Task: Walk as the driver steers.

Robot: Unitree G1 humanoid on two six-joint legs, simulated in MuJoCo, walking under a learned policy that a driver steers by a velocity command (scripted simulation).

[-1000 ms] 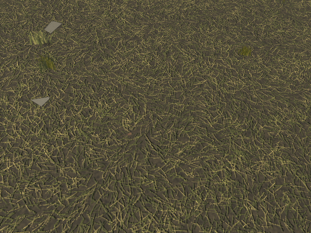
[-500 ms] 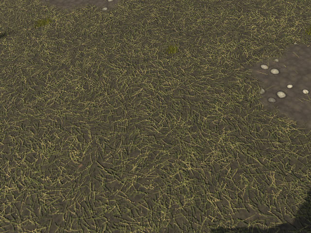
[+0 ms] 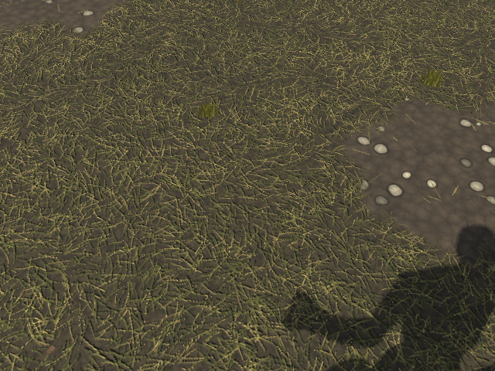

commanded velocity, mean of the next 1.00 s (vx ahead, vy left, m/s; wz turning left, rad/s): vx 0.50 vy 0.00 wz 0.41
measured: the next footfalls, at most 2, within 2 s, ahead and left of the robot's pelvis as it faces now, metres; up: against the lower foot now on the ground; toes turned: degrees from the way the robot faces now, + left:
right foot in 0.16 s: +0.27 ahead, -0.14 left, +0.00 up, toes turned +8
left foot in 0.66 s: +0.48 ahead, +0.18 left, +0.00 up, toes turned +26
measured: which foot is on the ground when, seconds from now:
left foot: down 0.00-0.18, up 0.20-0.64, down 0.66-1.00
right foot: up 0.00-0.14, down 0.16-0.68, up 0.70-1.00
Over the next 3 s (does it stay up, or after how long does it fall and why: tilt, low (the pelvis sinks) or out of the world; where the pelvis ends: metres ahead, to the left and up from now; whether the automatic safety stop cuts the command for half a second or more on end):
stays up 1.54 0.44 0.00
